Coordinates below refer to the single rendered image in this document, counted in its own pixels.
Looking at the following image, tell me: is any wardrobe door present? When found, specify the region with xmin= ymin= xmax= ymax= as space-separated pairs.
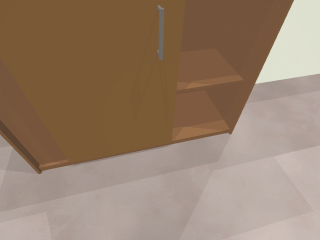
xmin=0 ymin=57 xmax=67 ymax=165
xmin=0 ymin=0 xmax=186 ymax=164

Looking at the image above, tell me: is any handle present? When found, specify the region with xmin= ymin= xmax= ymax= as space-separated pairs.
xmin=157 ymin=5 xmax=165 ymax=60

